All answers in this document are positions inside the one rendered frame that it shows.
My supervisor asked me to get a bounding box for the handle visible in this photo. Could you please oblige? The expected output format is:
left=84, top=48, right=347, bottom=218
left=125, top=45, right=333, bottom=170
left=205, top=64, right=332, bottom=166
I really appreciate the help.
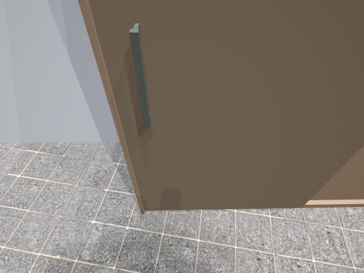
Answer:
left=129, top=23, right=151, bottom=129

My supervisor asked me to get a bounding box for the wardrobe door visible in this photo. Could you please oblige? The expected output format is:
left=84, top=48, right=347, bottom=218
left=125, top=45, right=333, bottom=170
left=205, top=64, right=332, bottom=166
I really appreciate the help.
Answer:
left=310, top=146, right=364, bottom=200
left=89, top=0, right=364, bottom=210

